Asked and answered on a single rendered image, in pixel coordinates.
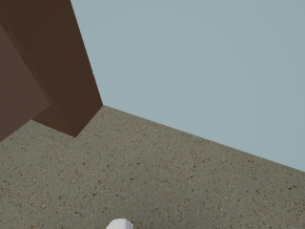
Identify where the robot left thigh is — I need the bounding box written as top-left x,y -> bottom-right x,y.
106,219 -> 133,229

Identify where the cupboard door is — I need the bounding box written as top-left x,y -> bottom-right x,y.
0,24 -> 51,142

